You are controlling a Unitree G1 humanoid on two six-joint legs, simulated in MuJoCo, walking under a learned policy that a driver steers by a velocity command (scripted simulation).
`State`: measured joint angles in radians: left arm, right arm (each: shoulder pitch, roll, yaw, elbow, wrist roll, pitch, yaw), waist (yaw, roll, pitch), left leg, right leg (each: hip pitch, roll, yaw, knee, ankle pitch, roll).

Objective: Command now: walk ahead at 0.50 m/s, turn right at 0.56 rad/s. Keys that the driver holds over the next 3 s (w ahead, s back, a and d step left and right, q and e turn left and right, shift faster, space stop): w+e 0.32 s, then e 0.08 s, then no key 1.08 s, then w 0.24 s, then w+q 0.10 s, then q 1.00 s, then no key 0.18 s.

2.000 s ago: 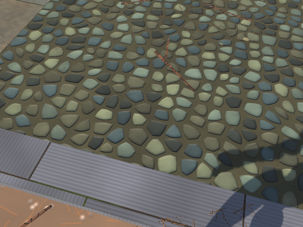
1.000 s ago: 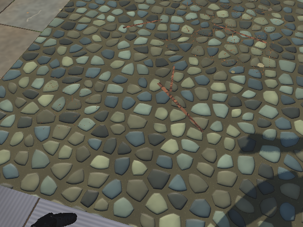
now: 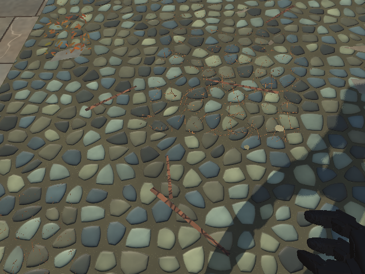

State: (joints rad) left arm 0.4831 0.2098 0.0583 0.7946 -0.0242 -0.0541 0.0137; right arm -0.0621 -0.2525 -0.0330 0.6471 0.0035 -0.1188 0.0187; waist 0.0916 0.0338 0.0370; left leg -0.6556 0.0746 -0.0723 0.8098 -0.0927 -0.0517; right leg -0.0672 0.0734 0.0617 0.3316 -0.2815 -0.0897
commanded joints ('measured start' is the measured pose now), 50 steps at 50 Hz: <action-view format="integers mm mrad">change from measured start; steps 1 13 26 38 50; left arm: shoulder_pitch -30 -114 -376 -419 -356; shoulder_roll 195 199 122 197 107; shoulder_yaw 52 41 13 18 -6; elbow -79 -157 -256 -220 -94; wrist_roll -2 -16 13 44 49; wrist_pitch -3 16 32 34 39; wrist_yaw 16 13 -36 -29 -5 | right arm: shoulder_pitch -143 245 225 302 225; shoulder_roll -9 -79 -196 -149 -147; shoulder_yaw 0 -53 -79 -39 -26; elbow -85 0 116 146 175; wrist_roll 6 -11 19 -3 -27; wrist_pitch -3 4 26 130 124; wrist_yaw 13 -3 -23 -44 -41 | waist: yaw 6 -148 -116 -129 -68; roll -106 44 44 -139 96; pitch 15 -196 -75 -170 -37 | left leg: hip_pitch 127 784 513 223 307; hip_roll -94 262 151 15 64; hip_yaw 90 -423 140 40 -39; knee -237 -526 -550 230 -431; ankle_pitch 162 -273 425 -404 -360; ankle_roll -22 261 222 -38 113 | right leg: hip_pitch -136 -661 -397 -195 -230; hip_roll -159 -125 -131 -291 -78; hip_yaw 145 81 -37 183 -5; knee -101 1071 351 0 80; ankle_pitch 276 -99 253 440 -87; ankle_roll -117 77 86 -150 67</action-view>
